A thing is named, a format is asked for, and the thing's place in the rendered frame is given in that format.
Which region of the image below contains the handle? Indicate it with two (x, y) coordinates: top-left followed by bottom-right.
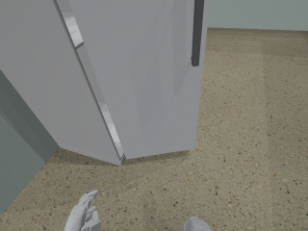
(191, 0), (204, 66)

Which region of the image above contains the fridge door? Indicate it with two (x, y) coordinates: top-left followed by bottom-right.
(68, 0), (211, 160)

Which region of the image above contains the robot left hand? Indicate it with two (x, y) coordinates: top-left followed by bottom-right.
(64, 190), (101, 231)

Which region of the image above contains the right robot thigh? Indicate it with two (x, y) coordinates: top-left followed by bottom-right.
(182, 218), (213, 231)

